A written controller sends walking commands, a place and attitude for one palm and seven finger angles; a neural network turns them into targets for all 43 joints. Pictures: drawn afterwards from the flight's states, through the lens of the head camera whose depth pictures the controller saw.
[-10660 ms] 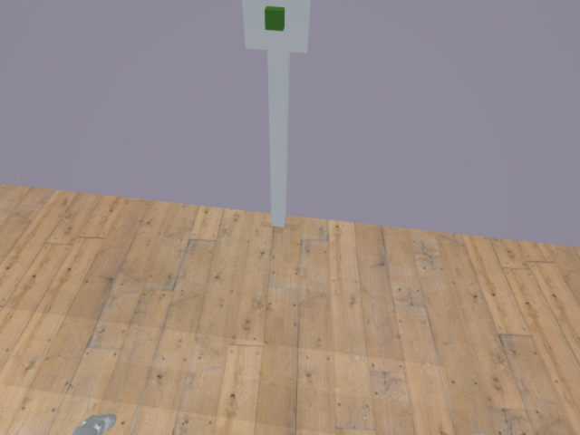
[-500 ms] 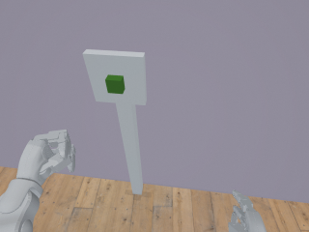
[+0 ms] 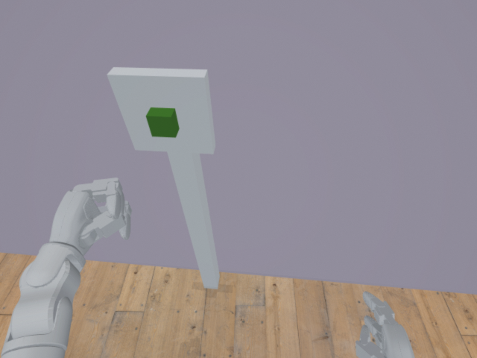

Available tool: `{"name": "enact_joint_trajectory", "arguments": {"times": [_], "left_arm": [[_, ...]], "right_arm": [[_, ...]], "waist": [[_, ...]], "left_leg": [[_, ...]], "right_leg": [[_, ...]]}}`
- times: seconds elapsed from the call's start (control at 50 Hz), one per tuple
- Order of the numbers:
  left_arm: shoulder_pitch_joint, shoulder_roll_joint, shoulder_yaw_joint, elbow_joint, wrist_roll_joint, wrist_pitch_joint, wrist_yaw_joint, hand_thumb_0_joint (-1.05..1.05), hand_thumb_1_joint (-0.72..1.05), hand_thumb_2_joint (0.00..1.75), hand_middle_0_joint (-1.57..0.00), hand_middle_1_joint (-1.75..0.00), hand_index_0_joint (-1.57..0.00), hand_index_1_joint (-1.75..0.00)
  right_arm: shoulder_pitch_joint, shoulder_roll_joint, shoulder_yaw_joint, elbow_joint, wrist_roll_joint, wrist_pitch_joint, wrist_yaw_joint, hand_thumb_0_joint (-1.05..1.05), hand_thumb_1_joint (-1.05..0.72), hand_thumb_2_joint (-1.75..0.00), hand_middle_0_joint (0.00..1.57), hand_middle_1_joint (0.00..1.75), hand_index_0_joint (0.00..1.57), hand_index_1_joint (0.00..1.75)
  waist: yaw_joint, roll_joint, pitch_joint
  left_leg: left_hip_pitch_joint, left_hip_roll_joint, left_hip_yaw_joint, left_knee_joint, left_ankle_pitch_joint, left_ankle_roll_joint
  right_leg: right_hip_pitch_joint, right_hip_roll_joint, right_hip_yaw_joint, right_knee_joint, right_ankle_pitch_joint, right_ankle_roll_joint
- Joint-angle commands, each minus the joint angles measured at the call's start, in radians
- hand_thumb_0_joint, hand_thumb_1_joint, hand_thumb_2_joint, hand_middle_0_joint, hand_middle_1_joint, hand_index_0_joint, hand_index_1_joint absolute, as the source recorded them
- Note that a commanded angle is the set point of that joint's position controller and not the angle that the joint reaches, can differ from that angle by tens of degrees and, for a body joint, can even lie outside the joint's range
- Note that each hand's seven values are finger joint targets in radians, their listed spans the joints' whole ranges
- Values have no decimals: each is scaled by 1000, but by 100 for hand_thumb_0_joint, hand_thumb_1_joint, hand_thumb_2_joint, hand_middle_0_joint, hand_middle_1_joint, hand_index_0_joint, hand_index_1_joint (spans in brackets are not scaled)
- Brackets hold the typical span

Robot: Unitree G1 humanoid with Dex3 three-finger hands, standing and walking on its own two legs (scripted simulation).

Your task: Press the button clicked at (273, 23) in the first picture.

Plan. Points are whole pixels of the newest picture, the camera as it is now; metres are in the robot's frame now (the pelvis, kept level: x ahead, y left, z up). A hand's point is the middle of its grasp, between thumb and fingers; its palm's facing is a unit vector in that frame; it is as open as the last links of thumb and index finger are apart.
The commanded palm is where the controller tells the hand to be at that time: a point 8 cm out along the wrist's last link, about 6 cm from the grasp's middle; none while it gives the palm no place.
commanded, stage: aim a knuckle at the button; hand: left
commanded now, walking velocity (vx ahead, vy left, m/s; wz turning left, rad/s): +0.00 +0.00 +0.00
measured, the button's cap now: (163, 121) +0.51 +0.19 +0.14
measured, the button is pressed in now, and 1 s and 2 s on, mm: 0 0 0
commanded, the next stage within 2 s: none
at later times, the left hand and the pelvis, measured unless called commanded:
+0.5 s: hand (146, 190) +0.35 +0.18 +0.12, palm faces -0.03 -1.00 -0.02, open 3.1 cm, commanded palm +0.33 +0.24 +0.12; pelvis +0.01 +0.01 +0.00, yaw -1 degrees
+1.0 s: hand (165, 166) +0.42 +0.17 +0.11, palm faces -0.01 -1.00 -0.01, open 3.1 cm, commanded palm +0.38 +0.23 +0.11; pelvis +0.01 +0.01 +0.00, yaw -2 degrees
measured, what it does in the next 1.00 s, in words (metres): stands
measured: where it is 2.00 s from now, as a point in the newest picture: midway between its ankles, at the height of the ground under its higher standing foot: outside the picture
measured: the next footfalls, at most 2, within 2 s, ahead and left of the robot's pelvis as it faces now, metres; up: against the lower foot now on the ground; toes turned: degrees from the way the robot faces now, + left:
none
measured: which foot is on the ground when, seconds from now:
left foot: down 0.00-1.00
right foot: down 0.00-1.00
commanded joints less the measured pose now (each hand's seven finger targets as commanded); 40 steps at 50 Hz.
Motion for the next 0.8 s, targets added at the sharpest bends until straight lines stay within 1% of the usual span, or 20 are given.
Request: {"name": "enact_joint_trajectory", "arguments": {"times": [0.0, 0.02, 0.04, 0.08, 0.18, 0.22, 0.28, 0.3, 0.32, 0.36, 0.38, 0.46, 0.5, 0.52, 0.6, 0.62, 0.7, 0.72, 0.76, 0.78], "left_arm": [[-231, 218, 140, -189, -19, -76, 17, 0, 90, 90, -130, -150, -130, -150], [-221, 230, 155, -157, -18, -73, 23, 0, 90, 90, -130, -150, -130, -150], [-207, 223, 161, -167, -15, -74, 29, 0, 90, 90, -130, -150, -130, -150], [-195, 174, 115, -188, -7, -73, 36, 0, 90, 90, -130, -150, -130, -150], [-252, 142, 61, -175, 9, -68, 45, 0, 90, 90, -130, -150, -130, -150], [-324, 130, 30, -177, 16, -75, 49, 0, 90, 90, -130, -150, -130, -150], [-406, 97, -9, -208, 28, -100, 68, 0, 90, 90, -130, -150, -130, -150], [-416, 118, 10, -188, 30, -104, 78, 0, 90, 90, -130, -150, -130, -150], [-445, 133, 15, -169, 33, -110, 87, 0, 90, 90, -130, -150, -130, -150], [-480, 109, -5, -130, 42, -113, 96, 0, 90, 90, -130, -150, -130, -150], [-482, 143, 30, -80, 45, -109, 107, 0, 90, 90, -130, -150, -130, -150], [-566, 116, -5, 0, 66, -98, 125, 0, 90, 90, -130, -150, -130, -150], [-591, 129, 5, 62, 68, -91, 131, 0, 90, 90, -130, -150, -130, -150], [-602, 122, -5, 100, 71, -93, 132, 0, 90, 90, -130, -150, -130, -150], [-701, 112, -18, 136, 75, -122, 137, 0, 90, 90, -130, -150, -130, -150], [-722, 144, 8, 161, 77, -133, 142, 0, 90, 90, -130, -150, -130, -150], [-778, 139, 2, 202, 89, -176, 150, 0, 90, 90, -130, -150, -130, -150], [-777, 145, 3, 225, 94, -184, 153, 0, 90, 90, -130, -150, -130, -150], [-831, 119, -24, 238, 98, -197, 156, 0, 90, 90, -130, -150, -130, -150], [-830, 131, -10, 268, 99, -199, 157, 0, 90, 90, -130, -150, -130, -150]], "right_arm": [[-97, -105, -53, -164, -5, -51, 5, 0, -90, -90, 20, 30, 20, 30], [-88, -106, -53, -159, -7, -43, 9, 0, -90, -90, 20, 30, 20, 30], [-93, -103, -55, -170, -7, -38, 14, 0, -90, -90, 20, 30, 20, 30], [-94, -97, -57, -182, -5, -30, 21, 0, -90, -90, 20, 30, 20, 30], [-70, -105, -64, -176, -4, -12, 24, 0, -90, -90, 20, 30, 20, 30], [-67, -107, -64, -169, -4, -5, 21, 0, -90, -90, 20, 30, 20, 30], [-64, -101, -66, -166, -6, -4, 19, 0, -90, -90, 20, 30, 20, 30], [-59, -104, -66, -159, -8, -1, 18, 0, -90, -90, 20, 30, 20, 30], [-53, -109, -65, -147, -11, 5, 17, 0, -90, -90, 20, 30, 20, 30], [-56, -105, -63, -145, -10, 16, 18, 0, -90, -90, 20, 30, 20, 30], [-54, -108, -64, -137, -11, 23, 17, 0, -90, -90, 20, 30, 20, 30], [-54, -104, -60, -136, -9, 51, 22, 0, -90, -90, 20, 30, 20, 30], [-45, -108, -60, -134, -8, 65, 23, 0, -90, -90, 20, 30, 20, 30], [-38, -111, -59, -129, -9, 74, 25, 0, -90, -90, 20, 30, 20, 30], [-25, -110, -62, -132, -11, 89, 30, 0, -90, -90, 20, 30, 20, 30], [-14, -117, -64, -125, -13, 95, 30, 0, -90, -90, 20, 30, 20, 30], [6, -112, -71, -123, -14, 110, 38, 0, -90, -90, 20, 30, 20, 30], [15, -116, -72, -118, -16, 115, 40, 0, -90, -90, 20, 30, 20, 30], [26, -115, -76, -114, -14, 123, 45, 0, -90, -90, 20, 30, 20, 30], [35, -117, -80, -108, -14, 126, 45, 0, -90, -90, 20, 30, 20, 30]], "waist": [[18, -53, -235], [22, -83, -224], [30, -67, -225], [27, -17, -229], [-2, -24, -193], [-18, -29, -178], [-30, 4, -220], [-27, 0, -233], [-35, -51, -227], [-36, -36, -237], [-30, -52, -229], [-33, -4, -238], [-34, -23, -236], [-37, -55, -225], [-43, -21, -260], [-47, -70, -261], [-45, -16, -300], [-47, -31, -300], [-58, -10, -312], [-57, -5, -307]], "left_leg": [[84, -27, -21, -53, 228, 35], [64, -25, -21, -51, 240, 35], [66, -25, -15, -55, 256, 34], [94, -28, -5, -57, 284, 33], [103, -21, -8, -56, 283, 33], [106, -18, -14, -54, 269, 34], [155, -16, -25, -57, 277, 32], [155, -15, -27, -57, 268, 31], [141, -11, -30, -57, 260, 34], [140, -16, -29, -62, 247, 32], [126, -14, -32, -64, 231, 29], [128, -17, -32, -66, 230, 25], [114, -15, -33, -65, 227, 23], [96, -13, -34, -63, 222, 26], [110, -14, -32, -55, 233, 23], [94, -12, -34, -50, 227, 28], [105, -15, -26, -44, 255, 24], [97, -13, -29, -38, 257, 26], [109, -15, -25, -33, 264, 26], [104, -15, -24, -29, 268, 26]], "right_leg": [[64, -34, 93, -84, 317, 53], [79, -34, 97, -81, 342, 55], [84, -37, 94, -75, 377, 55], [65, -30, 79, -66, 406, 48], [16, -18, 67, -71, 378, 43], [-6, -12, 66, -72, 343, 39], [-22, -11, 58, -65, 320, 33], [-23, -11, 59, -64, 309, 33], [-22, -7, 59, -67, 299, 35], [-21, -11, 62, -64, 290, 34], [-22, -11, 62, -66, 271, 32], [-29, -14, 63, -64, 262, 25], [-29, -13, 62, -65, 265, 24], [-29, -10, 63, -66, 259, 25], [-39, -11, 66, -56, 276, 22], [-35, -7, 68, -55, 270, 24], [-26, -9, 74, -40, 303, 21], [-29, -6, 73, -39, 301, 21], [-43, -6, 75, -35, 315, 22], [-46, -6, 77, -35, 321, 21]]}}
